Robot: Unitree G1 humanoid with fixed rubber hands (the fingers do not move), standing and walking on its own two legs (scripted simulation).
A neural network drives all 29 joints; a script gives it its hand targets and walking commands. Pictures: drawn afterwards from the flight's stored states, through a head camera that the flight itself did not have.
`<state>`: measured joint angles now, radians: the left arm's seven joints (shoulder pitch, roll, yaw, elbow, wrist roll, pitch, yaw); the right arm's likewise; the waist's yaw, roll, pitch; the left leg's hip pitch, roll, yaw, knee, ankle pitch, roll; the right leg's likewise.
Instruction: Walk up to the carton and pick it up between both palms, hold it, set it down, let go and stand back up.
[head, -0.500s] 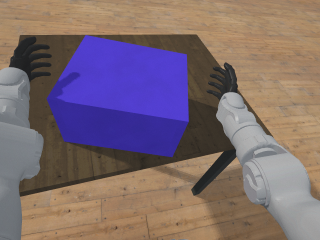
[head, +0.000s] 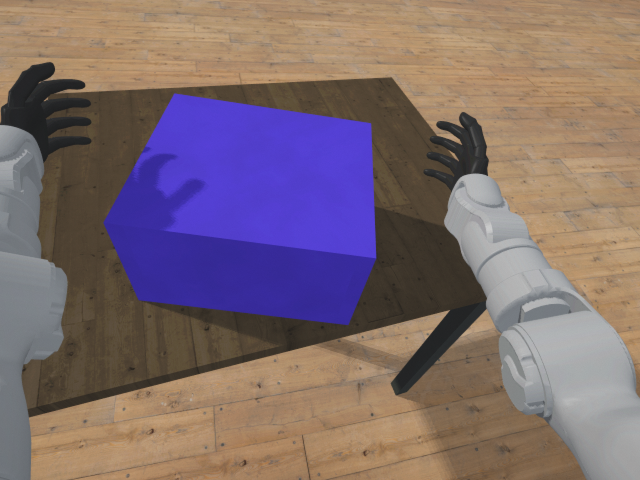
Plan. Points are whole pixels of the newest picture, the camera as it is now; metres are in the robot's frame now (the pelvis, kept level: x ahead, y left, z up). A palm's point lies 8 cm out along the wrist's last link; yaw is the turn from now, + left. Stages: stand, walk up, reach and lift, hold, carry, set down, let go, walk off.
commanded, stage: set down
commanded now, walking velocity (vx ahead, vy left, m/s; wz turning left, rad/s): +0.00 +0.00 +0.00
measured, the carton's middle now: (260, 207) +0.51 -0.04 +0.02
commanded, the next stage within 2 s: none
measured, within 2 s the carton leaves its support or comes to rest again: neither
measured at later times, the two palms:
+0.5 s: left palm (4, 152) +0.50 +0.23 +0.17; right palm (470, 208) +0.35 -0.26 +0.14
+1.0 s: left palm out of the picture +0.45 +0.27 +0.16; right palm (469, 241) +0.31 -0.24 +0.13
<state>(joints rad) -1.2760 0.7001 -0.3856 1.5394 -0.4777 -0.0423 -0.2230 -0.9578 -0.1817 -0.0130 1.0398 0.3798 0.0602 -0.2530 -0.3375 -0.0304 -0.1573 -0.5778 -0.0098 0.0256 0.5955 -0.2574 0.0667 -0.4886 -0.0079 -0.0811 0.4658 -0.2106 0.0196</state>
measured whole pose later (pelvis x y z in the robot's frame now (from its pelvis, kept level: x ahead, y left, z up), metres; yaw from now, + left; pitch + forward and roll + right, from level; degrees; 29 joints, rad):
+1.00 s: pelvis +0.01 +0.01 +0.01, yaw -3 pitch +0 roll -3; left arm -0.72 0.81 -0.06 0.79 -0.44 0.24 -0.29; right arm -0.40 -0.19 -0.01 0.25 0.40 0.33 -0.37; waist -0.17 -0.05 0.04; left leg -0.24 -0.01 0.09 0.48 -0.26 0.08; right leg -0.16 0.00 -0.01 0.33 -0.18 0.01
